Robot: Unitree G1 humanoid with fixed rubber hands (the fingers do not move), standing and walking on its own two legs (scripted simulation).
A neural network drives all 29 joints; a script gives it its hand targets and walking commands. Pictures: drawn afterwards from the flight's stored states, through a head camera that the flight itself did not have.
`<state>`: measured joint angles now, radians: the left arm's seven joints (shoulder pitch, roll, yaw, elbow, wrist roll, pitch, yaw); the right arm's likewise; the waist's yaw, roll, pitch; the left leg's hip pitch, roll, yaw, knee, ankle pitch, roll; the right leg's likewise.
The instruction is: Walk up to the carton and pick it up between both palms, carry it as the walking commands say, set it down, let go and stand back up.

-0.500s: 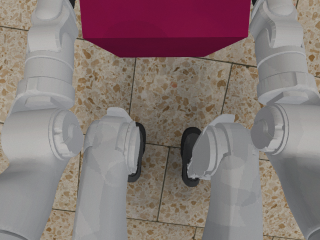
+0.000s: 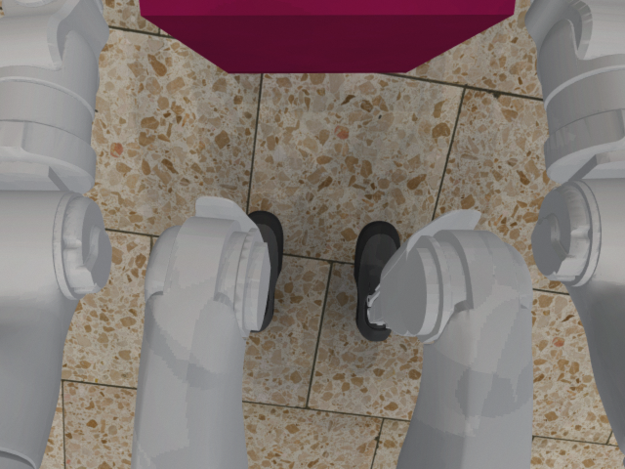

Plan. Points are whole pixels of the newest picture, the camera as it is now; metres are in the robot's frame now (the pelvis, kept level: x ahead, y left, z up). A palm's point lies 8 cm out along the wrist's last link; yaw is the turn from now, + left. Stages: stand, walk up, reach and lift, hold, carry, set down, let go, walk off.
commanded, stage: set down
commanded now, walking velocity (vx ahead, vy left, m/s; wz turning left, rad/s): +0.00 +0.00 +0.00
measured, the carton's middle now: out of the picture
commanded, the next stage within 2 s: let go in 1.24 s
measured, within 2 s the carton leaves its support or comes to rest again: neither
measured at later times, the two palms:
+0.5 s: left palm out of the picture +0.53 +0.26 +0.02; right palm out of the picture +0.58 -0.19 +0.02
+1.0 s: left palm out of the picture +0.54 +0.27 +0.18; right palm out of the picture +0.58 -0.20 +0.17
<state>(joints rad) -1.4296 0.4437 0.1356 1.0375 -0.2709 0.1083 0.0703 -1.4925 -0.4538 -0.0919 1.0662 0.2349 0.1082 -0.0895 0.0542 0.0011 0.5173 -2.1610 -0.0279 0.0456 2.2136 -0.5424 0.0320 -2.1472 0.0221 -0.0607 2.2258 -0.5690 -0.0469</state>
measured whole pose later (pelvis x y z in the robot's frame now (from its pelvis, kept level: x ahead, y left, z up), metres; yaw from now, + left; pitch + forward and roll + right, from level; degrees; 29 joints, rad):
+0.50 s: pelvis +0.01 +0.00 +0.10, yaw +0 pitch +38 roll +0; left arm -1.22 0.43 0.25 0.88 -0.18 0.20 0.01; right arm -1.33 -0.41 -0.21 0.95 0.13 0.22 -0.02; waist 0.06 -0.02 0.16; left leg -2.01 -0.03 0.02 1.85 -0.51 0.02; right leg -2.00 0.05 -0.04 1.86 -0.52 -0.04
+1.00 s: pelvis +0.05 -0.01 +0.26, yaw +0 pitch +42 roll +0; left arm -1.03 0.41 0.30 0.83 -0.14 0.18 -0.09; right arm -1.11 -0.35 -0.25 0.85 0.08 0.21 0.01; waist 0.04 -0.01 -0.01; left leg -1.61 -0.04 -0.01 1.25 -0.38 0.01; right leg -1.60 0.05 -0.02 1.26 -0.39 -0.04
